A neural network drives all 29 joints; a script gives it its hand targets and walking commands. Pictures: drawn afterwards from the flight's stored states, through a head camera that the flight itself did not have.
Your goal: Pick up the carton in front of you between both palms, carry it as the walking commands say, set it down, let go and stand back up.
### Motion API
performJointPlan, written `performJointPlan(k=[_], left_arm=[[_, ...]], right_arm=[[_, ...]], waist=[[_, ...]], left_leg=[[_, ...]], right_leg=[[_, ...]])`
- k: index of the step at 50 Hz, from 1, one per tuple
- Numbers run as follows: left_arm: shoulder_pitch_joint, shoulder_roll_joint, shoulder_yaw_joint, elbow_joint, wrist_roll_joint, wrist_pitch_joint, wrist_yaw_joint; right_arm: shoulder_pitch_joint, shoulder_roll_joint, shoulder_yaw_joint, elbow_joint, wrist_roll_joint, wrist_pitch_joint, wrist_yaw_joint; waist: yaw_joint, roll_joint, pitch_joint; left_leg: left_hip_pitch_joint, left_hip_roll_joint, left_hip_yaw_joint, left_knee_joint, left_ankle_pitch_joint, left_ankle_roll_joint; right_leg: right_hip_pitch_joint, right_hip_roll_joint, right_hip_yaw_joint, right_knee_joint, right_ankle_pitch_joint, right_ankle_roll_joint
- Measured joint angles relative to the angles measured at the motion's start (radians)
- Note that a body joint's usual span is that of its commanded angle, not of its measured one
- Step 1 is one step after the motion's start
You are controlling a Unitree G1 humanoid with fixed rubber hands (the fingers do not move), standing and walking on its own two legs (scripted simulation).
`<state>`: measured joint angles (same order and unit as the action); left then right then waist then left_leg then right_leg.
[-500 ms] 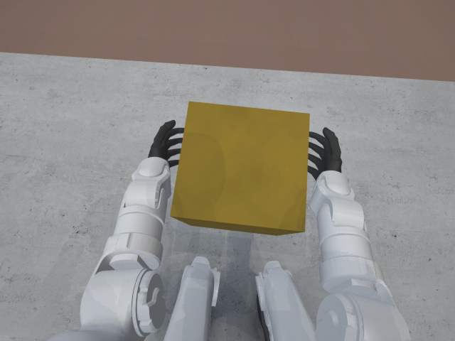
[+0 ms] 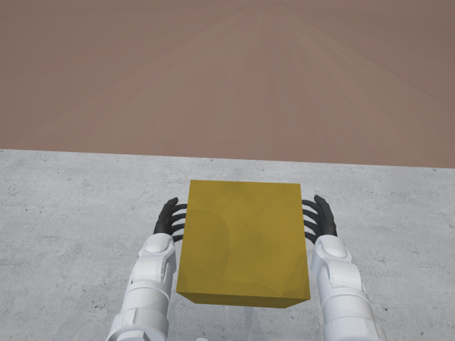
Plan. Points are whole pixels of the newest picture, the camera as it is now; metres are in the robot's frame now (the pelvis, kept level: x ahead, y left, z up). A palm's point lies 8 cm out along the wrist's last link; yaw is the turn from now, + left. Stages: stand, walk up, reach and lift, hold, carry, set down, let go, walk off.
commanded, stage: reach and lift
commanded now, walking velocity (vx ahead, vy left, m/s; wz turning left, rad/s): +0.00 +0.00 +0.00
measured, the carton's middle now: (241, 250) +0.34 +0.00 -0.11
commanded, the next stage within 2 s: hold in 1.36 s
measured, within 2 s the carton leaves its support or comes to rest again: neither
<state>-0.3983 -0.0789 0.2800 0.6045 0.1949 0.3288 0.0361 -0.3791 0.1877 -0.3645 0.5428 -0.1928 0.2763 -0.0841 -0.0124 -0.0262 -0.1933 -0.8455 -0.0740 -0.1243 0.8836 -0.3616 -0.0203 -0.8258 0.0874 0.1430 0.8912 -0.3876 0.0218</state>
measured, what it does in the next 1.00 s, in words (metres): rises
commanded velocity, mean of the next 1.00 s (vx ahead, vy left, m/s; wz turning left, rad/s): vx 0.00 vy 0.00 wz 0.00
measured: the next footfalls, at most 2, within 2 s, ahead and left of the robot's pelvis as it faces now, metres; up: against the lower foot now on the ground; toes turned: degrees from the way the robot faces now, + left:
none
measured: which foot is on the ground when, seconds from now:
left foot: down 0.00-1.00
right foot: down 0.00-1.00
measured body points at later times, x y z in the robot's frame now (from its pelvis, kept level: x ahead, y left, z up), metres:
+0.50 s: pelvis +0.01 +0.00 +0.05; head -0.03 +0.00 +0.50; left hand +0.30 +0.15 +0.06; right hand +0.32 -0.15 +0.07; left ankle +0.03 +0.13 -0.69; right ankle +0.02 -0.13 -0.69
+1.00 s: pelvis +0.01 +0.00 +0.05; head -0.03 +0.00 +0.50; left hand +0.31 +0.15 +0.07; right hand +0.32 -0.15 +0.09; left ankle +0.03 +0.13 -0.69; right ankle +0.02 -0.13 -0.69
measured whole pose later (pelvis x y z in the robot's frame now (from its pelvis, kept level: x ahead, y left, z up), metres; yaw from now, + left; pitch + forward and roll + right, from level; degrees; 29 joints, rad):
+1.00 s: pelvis +0.01 +0.00 +0.05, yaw +0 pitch -3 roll +0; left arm -0.30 -0.16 0.26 0.38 0.30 0.66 0.03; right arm -0.34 0.17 -0.32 0.40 -0.32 0.60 -0.01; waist 0.00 -0.01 -0.03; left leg -0.16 -0.05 -0.12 0.42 -0.20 -0.01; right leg -0.15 0.05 0.15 0.43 -0.23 0.01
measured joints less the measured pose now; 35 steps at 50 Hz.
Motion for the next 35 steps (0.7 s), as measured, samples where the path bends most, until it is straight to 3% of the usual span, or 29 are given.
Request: performJointPlan(k=[8, 18, 25, 35], left_arm=[[0.108, -0.035, -0.031, -0.081, 0.005, 0.073, 0.021], [0.178, -0.064, -0.061, -0.2, 0.041, 0.239, 0.019], [0.121, -0.076, -0.015, -0.169, 0.1, 0.299, -0.005], [0.067, -0.08, 0.012, -0.175, 0.115, 0.305, -0.013]], right_arm=[[0.075, -0.025, 0.06, -0.035, -0.002, 0.077, 0.016], [0.116, -0.035, 0.099, -0.115, -0.042, 0.238, 0.045], [0.057, -0.02, 0.054, -0.082, -0.108, 0.295, 0.064], [0.011, -0.005, 0.017, -0.093, -0.128, 0.295, 0.066]], waist=[[0.008, 0.008, 0.028], [0.011, 0.016, 0.075], [0.011, 0.016, 0.122], [0.013, 0.012, 0.162]], left_leg=[[0.288, 0.013, -0.009, -0.222, 0.068, 0.004], [0.595, 0.024, -0.017, -0.422, 0.136, 0.007], [0.644, 0.026, -0.016, -0.422, 0.144, 0.006], [0.631, 0.025, -0.008, -0.405, 0.149, 0.007]], right_leg=[[0.285, -0.016, 0.006, -0.218, 0.067, -0.01], [0.59, -0.033, 0.008, -0.413, 0.133, -0.017], [0.64, -0.032, 0.004, -0.416, 0.142, -0.018], [0.627, -0.033, 0.006, -0.4, 0.149, -0.013]])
